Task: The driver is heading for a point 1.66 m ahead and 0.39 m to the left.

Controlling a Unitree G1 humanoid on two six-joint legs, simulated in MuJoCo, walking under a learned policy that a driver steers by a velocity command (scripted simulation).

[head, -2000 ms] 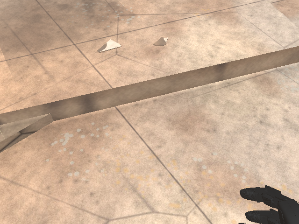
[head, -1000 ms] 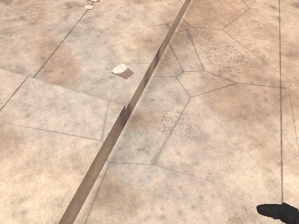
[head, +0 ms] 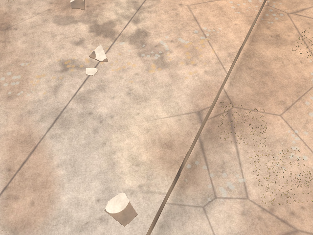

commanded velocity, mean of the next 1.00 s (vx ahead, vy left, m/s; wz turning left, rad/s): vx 0.04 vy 0.00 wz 0.54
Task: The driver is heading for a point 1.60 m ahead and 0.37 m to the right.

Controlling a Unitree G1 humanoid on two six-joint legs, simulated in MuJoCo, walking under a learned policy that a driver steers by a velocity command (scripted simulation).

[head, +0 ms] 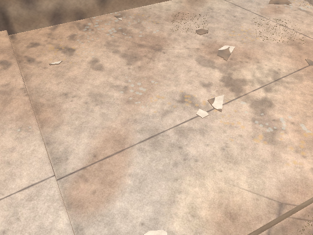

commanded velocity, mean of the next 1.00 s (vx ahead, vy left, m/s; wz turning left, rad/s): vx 0.61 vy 0.00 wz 0.02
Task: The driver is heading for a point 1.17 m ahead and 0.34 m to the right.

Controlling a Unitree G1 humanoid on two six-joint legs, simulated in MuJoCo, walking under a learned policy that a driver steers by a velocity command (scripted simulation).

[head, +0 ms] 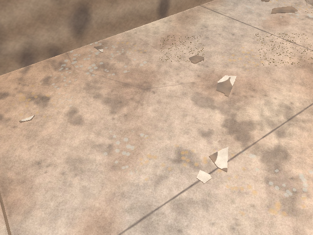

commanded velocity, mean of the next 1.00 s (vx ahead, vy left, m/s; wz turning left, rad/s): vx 0.99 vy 0.00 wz -0.29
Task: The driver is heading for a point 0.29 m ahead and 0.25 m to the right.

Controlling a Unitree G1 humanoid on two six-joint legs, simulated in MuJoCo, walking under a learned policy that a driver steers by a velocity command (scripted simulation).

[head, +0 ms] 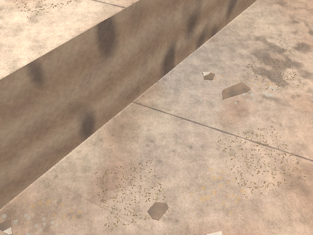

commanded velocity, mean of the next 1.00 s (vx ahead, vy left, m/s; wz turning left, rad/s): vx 0.47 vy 0.00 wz -0.44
